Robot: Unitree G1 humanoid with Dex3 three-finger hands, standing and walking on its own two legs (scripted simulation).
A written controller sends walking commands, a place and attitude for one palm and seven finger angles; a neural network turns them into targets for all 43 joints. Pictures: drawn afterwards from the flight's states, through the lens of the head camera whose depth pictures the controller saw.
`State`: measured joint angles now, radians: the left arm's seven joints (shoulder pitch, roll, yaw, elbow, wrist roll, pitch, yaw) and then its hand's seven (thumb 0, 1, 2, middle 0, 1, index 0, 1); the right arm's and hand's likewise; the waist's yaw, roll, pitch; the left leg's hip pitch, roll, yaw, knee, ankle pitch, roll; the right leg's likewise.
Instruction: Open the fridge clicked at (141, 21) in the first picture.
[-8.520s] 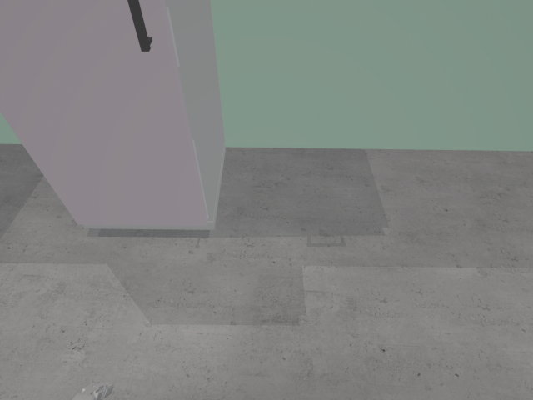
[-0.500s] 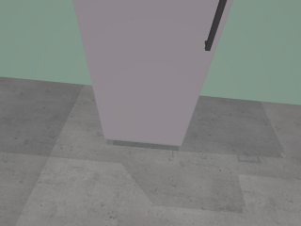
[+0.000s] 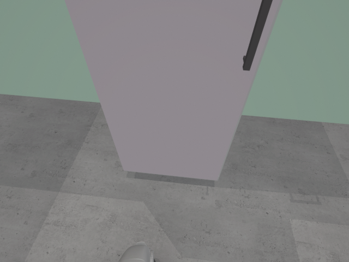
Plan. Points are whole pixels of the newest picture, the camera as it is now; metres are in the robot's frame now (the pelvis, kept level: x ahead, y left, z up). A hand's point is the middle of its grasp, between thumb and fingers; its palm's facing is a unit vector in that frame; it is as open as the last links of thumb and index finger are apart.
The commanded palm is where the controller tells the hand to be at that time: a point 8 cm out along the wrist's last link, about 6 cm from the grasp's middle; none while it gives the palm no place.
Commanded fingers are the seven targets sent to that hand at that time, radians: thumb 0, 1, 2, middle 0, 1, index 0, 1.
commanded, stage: take the last steps up to it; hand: right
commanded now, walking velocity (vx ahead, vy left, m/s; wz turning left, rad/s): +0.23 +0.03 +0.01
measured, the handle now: (260, 13) +0.64 -0.16 +0.26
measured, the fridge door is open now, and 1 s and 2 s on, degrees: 0 0 0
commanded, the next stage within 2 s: come to a stop and stand still in 0.22 s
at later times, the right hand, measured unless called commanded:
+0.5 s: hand (237, 260) +0.18 -0.15 -0.18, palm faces +0.09 +0.98 -0.17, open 7.3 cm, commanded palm none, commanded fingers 0.00 -0.90 -0.90 0.20 0.30 0.20 0.30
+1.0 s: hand out of the picture +0.10 -0.11 -0.15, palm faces +0.07 +0.97 -0.24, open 7.4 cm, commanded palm none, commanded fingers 0.00 -0.90 -0.90 0.20 0.30 0.20 0.30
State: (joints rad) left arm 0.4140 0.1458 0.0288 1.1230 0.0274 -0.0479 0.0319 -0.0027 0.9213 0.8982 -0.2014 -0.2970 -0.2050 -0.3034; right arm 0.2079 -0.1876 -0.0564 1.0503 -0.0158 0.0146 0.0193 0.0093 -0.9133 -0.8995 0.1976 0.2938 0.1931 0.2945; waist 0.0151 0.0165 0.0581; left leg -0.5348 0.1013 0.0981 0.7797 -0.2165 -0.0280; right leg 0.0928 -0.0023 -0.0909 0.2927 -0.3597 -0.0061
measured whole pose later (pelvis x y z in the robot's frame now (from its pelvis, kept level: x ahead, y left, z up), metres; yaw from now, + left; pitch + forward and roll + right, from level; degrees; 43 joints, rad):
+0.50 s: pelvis +0.15 +0.02 +0.00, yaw -1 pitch -3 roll +2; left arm 0.22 0.17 0.03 1.08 0.02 -0.02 0.03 0.01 0.95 0.90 -0.20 -0.30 -0.20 -0.30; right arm 0.25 -0.15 -0.03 1.09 -0.01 -0.01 -0.03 0.00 -0.93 -0.90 0.20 0.29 0.20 0.30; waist -0.02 -0.01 0.03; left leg -0.18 0.00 0.16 0.51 -0.29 0.03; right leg -0.32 -0.08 -0.08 0.55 -0.17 0.00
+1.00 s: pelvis +0.10 +0.07 +0.01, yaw +2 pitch -1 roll -2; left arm 0.22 0.20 0.06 1.05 0.03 0.06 -0.01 0.00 0.91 0.90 -0.20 -0.30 -0.20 -0.30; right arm 0.34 -0.13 -0.02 1.06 -0.02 0.01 -0.03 0.01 -0.91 -0.90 0.20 0.29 0.20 0.29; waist -0.03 -0.03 -0.02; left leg -0.20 0.04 0.06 0.47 -0.26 0.03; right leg -0.42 -0.03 -0.02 0.84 -0.31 0.03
